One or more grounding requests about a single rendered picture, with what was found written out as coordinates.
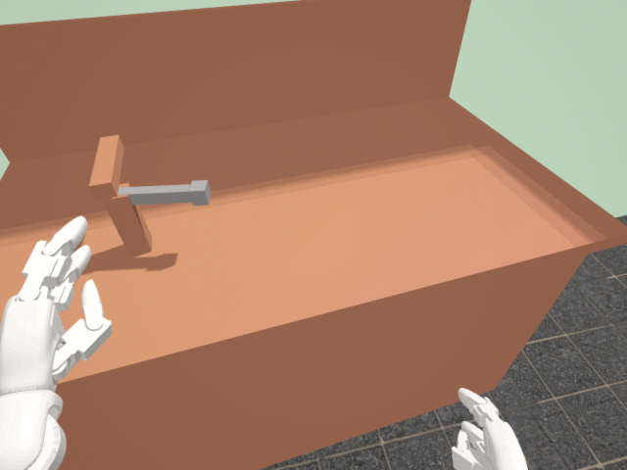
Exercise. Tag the right robot hand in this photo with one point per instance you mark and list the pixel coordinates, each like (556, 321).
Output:
(497, 447)

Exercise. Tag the tap lever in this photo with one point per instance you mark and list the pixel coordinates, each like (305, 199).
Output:
(198, 193)

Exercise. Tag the left robot hand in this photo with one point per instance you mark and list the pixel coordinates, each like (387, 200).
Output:
(31, 328)

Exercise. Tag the counter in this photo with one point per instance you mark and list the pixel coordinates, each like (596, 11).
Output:
(370, 246)

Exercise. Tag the left robot forearm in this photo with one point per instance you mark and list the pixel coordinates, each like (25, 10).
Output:
(30, 437)

